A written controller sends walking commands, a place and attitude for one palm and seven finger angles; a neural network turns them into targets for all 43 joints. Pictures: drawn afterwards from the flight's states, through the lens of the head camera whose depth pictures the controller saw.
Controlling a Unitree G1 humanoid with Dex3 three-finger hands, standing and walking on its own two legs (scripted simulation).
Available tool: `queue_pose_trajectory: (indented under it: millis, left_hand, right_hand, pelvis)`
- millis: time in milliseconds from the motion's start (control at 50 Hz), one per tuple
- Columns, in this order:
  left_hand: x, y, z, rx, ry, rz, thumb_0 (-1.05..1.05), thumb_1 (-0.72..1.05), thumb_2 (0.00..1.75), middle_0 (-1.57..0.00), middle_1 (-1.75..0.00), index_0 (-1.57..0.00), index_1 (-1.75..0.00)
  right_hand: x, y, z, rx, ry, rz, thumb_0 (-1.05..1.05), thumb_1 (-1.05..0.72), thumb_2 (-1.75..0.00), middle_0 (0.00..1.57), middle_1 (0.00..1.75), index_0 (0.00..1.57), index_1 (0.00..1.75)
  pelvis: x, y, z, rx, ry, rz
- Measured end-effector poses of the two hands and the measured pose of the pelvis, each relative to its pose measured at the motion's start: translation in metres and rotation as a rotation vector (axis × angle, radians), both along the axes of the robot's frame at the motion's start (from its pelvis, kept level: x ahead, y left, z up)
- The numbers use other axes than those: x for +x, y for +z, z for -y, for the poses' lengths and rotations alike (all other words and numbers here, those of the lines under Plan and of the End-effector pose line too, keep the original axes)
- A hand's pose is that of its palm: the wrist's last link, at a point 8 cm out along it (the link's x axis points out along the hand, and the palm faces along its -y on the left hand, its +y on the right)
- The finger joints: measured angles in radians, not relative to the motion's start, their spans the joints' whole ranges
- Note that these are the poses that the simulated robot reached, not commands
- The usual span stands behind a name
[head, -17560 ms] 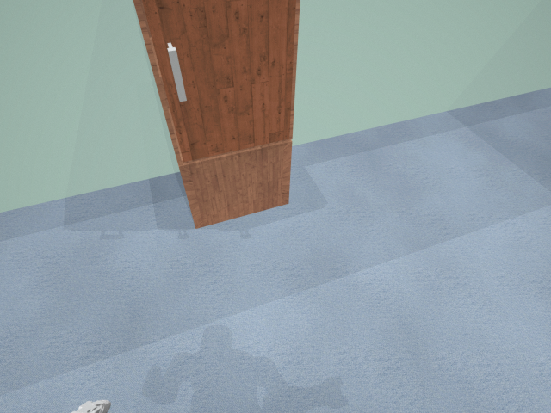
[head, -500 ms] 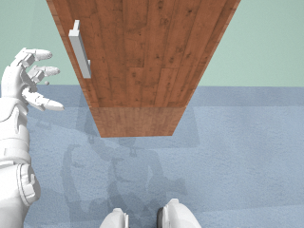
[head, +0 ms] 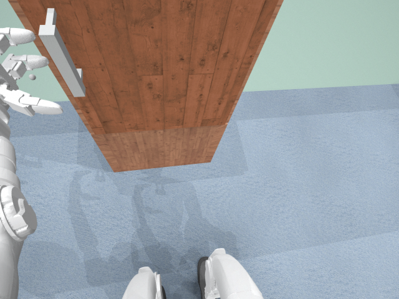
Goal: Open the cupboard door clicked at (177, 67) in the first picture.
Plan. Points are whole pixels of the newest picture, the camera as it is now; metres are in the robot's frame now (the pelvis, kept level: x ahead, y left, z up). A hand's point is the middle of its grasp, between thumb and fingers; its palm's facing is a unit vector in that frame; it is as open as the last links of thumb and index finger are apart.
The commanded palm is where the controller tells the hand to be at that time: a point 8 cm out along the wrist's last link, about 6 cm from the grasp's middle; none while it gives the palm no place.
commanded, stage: move the hooked fingers beside the handle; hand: left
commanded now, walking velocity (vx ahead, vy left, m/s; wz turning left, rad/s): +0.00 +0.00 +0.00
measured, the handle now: (66, 57) +0.56 +0.20 +0.07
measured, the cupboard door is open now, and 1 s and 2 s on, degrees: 0 0 0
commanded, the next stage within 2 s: slide the fingers in behind the handle in 0.68 s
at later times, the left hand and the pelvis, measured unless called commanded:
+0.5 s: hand (31, 85) +0.49 +0.25 +0.07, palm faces +0.04 -1.00 -0.02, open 14.0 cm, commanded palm +0.48 +0.29 +0.07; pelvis +0.00 +0.00 +0.00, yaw +1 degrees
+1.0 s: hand (38, 85) +0.49 +0.24 +0.08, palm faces +0.03 -1.00 -0.02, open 14.0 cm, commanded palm +0.47 +0.28 +0.07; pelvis +0.00 +0.00 +0.00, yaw +0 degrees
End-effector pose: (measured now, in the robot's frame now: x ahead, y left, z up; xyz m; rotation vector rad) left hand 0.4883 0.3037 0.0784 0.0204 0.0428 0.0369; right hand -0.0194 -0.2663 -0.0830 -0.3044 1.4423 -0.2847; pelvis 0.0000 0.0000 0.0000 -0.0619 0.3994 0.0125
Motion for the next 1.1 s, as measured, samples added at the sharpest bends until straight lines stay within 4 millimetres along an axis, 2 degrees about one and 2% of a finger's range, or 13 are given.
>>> queue_pose_trajectory:
  millis: [140,340,520,640,840,1100]
  left_hand:
    - [-0.006,-0.006,0.002,-0.003,0.004,-0.012,-0.02,-0.5,0.3,-0.3,-1.2,-0.3,-1.2]
    - [-0.016,-0.001,-0.006,0.005,0.015,0.002,-0.02,-0.5,0.3,-0.3,-1.2,-0.3,-1.2]
    - [-0.017,-0.002,0.002,-0.005,-0.001,0.0,-0.02,-0.5,0.3,-0.3,-1.2,-0.3,-1.2]
    - [-0.018,-0.002,0.003,0.004,0.006,0.013,-0.02,-0.5,0.3,-0.3,-1.2,-0.3,-1.2]
    - [-0.021,0.0,0.003,0.009,0.006,0.005,-0.02,-0.5,0.3,-0.3,-1.2,-0.3,-1.2]
    - [-0.015,-0.004,0.019,-0.011,-0.008,0.014,-0.02,-0.5,0.3,-0.3,-1.2,-0.3,-1.2]
  right_hand:
    - [0.006,0.002,0.001,0.012,-0.014,0.011,0.01,-0.91,-0.9,0.2,0.3,0.2,0.3]
    - [0.031,0.0,0.003,0.014,0.025,0.06,0.01,-0.91,-0.9,0.2,0.3,0.2,0.3]
    - [0.044,-0.003,0.004,0.013,0.05,0.093,0.0,-0.91,-0.9,0.2,0.3,0.2,0.3]
    - [0.039,-0.005,0.002,0.019,0.041,0.097,0.0,-0.91,-0.9,0.2,0.3,0.2,0.3]
    - [0.021,-0.006,-0.001,0.029,0.028,0.057,0.01,-0.91,-0.9,0.2,0.3,0.2,0.3]
    - [0.013,-0.003,0.001,0.019,0.014,0.048,0.01,-0.91,-0.9,0.2,0.3,0.2,0.3]
  pelvis:
    - [0.005,0.003,0.002,0.002,-0.012,0.003]
    - [0.006,0.005,0.004,0.0,0.003,0.019]
    - [0.004,0.002,0.003,0.001,0.009,0.018]
    - [0.002,0.001,0.003,0.002,0.004,0.02]
    - [-0.002,0.002,0.003,0.004,0.007,0.027]
    - [-0.002,0.001,0.002,0.003,0.003,0.022]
